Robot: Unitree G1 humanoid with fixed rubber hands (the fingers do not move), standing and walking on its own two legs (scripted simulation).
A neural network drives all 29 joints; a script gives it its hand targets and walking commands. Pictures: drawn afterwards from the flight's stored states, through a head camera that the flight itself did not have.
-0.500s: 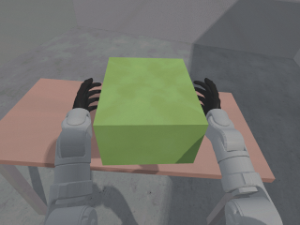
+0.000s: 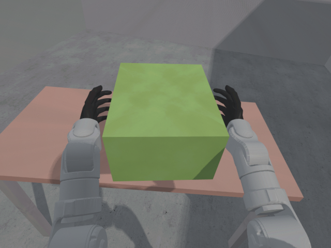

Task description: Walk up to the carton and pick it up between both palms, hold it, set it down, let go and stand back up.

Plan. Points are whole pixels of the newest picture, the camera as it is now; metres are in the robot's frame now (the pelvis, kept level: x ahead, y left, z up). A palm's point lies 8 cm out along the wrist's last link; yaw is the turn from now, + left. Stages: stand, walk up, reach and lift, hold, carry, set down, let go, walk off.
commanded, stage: hold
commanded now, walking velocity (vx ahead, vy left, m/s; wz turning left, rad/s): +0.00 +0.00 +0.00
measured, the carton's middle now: (162, 115) +0.42 -0.02 +0.14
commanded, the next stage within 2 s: set down in 0.66 s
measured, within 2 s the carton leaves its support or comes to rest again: neither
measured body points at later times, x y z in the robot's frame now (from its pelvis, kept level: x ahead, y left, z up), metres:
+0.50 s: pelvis +0.00 +0.00 +0.00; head -0.03 +0.02 +0.45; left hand +0.38 +0.16 +0.17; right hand +0.38 -0.17 +0.18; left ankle +0.00 +0.13 -0.75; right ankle +0.03 -0.13 -0.75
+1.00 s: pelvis +0.01 +0.00 +0.00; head -0.03 +0.02 +0.45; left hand +0.40 +0.16 +0.17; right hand +0.39 -0.18 +0.17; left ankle +0.00 +0.13 -0.75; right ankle +0.03 -0.13 -0.75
